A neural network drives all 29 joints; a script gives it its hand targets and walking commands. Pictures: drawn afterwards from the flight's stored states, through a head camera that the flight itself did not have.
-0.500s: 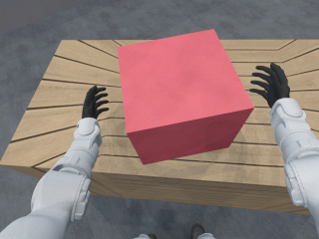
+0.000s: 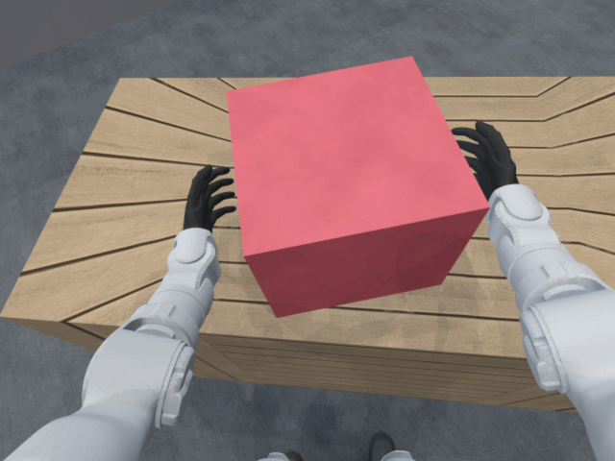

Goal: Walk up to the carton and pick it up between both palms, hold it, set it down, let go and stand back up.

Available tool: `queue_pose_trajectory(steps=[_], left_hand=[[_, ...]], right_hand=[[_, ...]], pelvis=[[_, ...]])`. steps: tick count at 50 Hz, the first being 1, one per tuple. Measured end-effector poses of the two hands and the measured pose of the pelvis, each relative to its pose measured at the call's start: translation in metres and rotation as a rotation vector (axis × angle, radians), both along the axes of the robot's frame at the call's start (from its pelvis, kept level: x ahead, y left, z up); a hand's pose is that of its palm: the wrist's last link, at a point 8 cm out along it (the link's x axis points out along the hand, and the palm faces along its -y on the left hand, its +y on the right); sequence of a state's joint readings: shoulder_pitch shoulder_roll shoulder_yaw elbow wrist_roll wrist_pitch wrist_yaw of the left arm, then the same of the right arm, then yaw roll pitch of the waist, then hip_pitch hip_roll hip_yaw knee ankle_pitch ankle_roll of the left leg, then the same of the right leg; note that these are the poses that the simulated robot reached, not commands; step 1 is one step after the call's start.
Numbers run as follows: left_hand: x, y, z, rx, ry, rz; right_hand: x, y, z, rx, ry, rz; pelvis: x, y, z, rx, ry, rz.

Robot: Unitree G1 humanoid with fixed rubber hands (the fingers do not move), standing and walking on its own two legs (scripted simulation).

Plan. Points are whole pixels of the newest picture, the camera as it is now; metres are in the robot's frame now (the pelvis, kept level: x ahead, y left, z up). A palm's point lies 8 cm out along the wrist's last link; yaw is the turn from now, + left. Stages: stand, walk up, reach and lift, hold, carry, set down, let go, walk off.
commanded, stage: reach and lift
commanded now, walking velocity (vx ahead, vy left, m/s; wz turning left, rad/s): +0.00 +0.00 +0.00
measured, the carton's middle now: (340, 194) +0.48 +0.02 -0.01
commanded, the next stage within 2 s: none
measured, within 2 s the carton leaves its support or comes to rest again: leaves its support in 1.42 s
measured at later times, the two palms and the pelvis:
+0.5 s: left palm (209, 219) +0.41 +0.20 +0.03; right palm (490, 181) +0.47 -0.18 +0.05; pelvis +0.00 +0.00 +0.00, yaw +0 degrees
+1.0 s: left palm (211, 223) +0.40 +0.19 +0.02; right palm (486, 178) +0.47 -0.17 +0.05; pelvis +0.00 +0.00 +0.00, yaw +0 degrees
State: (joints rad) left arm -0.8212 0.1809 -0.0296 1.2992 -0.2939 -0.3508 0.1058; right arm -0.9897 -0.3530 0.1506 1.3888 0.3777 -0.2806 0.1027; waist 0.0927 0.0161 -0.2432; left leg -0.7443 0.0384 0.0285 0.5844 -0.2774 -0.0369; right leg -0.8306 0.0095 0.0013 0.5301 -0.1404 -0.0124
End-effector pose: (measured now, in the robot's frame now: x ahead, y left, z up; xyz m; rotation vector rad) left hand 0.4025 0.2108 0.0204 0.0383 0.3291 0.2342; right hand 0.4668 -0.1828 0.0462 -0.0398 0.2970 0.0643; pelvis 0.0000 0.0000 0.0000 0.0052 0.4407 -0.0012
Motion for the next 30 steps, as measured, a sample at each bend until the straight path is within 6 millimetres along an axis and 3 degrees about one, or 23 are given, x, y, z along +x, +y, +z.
queue_pose_trajectory(steps=[15, 30], left_hand=[[0.004, -0.013, 0.003, -0.037, -0.015, 0.006], [0.004, -0.014, 0.005, -0.046, -0.033, 0.028]], right_hand=[[0.001, 0.007, 0.0, -0.021, -0.001, 0.005], [0.002, 0.008, 0.001, -0.06, -0.007, 0.022]], pelvis=[[0.0, 0.0, 0.0, 0.0, 0.0, 0.0], [0.0, 0.0, 0.0, 0.0, 0.0, 0.0]])
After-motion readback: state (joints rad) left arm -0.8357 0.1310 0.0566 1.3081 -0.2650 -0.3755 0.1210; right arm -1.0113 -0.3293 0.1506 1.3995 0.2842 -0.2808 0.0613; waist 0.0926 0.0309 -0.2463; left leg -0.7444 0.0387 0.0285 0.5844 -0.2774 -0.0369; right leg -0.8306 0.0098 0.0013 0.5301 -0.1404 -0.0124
